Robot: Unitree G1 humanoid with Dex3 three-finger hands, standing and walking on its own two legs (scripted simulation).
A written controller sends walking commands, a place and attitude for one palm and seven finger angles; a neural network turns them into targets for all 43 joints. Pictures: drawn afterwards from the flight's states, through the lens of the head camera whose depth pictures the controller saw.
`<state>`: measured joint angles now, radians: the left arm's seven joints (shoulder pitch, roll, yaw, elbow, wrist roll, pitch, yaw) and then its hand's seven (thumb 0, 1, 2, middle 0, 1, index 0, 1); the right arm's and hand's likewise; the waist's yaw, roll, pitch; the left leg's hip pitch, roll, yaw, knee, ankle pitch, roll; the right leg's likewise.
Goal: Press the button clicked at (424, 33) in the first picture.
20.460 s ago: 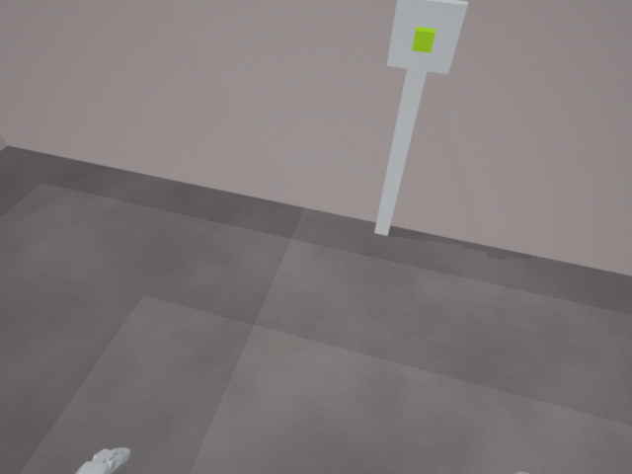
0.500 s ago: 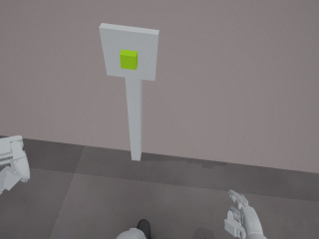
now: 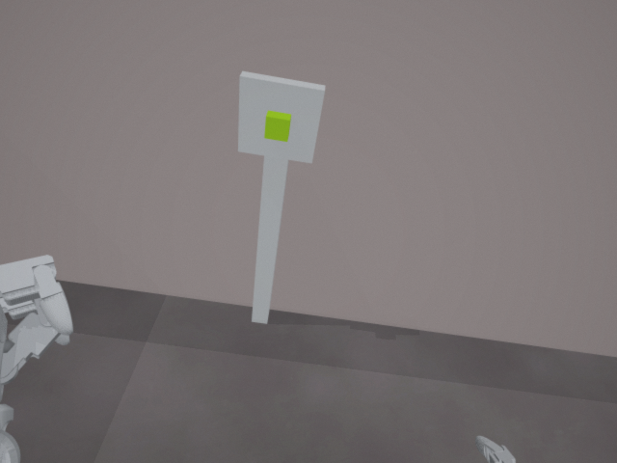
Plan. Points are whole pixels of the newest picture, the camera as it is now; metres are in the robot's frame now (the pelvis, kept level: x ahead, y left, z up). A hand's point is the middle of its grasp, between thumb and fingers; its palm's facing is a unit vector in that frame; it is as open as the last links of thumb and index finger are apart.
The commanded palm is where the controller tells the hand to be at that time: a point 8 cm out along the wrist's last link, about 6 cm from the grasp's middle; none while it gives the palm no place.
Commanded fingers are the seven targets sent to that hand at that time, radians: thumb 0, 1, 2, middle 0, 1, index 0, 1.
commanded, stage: stop stepping back and stand still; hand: left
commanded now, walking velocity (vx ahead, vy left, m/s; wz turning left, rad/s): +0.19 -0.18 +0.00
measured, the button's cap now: (278, 125) +0.77 +0.15 +0.08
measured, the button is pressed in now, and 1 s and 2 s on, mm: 0 0 0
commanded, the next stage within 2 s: let the arm hang, fingers relaxed in 1.22 s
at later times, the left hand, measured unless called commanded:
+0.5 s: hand (31, 385) +0.12 +0.25 +0.18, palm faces +0.45 -0.81 -0.37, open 3.1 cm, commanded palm +0.07 +0.28 +0.19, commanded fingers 0.00 0.90 0.90 -1.30 -1.50 -1.30 -1.50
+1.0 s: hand (78, 321) +0.18 +0.25 +0.16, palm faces +0.36 -0.77 -0.52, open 3.1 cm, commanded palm +0.13 +0.29 +0.19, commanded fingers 0.00 0.90 0.90 -1.30 -1.50 -1.30 -1.50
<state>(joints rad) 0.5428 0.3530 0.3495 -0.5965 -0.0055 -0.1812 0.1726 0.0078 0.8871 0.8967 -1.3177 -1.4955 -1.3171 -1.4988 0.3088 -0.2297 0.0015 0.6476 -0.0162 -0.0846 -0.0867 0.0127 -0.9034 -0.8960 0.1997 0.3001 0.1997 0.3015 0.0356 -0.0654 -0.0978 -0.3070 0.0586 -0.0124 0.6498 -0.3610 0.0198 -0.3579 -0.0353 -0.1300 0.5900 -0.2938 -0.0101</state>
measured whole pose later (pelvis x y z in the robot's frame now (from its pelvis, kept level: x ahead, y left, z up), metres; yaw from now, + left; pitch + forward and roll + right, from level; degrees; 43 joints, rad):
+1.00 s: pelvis +0.00 +0.01 +0.01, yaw +1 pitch +1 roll +0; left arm 0.69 0.38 0.36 -0.57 -0.03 -0.22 0.16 0.01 0.89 0.90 -1.31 -1.49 -1.31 -1.50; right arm 0.23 -0.20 0.00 0.65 0.01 -0.09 -0.06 0.01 -0.90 -0.90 0.20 0.30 0.20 0.30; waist 0.01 0.02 0.05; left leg -0.26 0.01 0.03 0.54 -0.27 0.00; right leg -0.20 0.01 -0.05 0.54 -0.36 -0.04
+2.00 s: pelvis -0.08 +0.04 +0.01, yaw +2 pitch -2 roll -1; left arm 0.35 0.19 0.01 1.11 0.02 0.02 0.03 0.00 0.91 0.90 -0.37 -0.49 -0.37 -0.49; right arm 0.34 -0.15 -0.01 1.08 -0.02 0.03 -0.01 0.01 -0.91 -0.90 0.20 0.30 0.20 0.30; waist 0.00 0.04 0.05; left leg -0.29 -0.02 0.04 0.47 -0.14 0.05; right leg -0.23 -0.01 -0.05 0.47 -0.21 -0.01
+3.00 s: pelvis -0.04 +0.03 +0.02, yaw +2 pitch -1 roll +0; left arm 0.23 0.19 0.01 1.14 0.01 -0.01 0.03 0.00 0.91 0.90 -0.20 -0.29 -0.20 -0.30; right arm 0.22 -0.17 -0.01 1.11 -0.01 0.00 -0.02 0.00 -0.91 -0.90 0.20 0.30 0.20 0.30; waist 0.00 0.02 0.06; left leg -0.22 -0.02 0.03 0.40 -0.17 0.03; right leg -0.17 0.00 -0.04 0.41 -0.23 -0.01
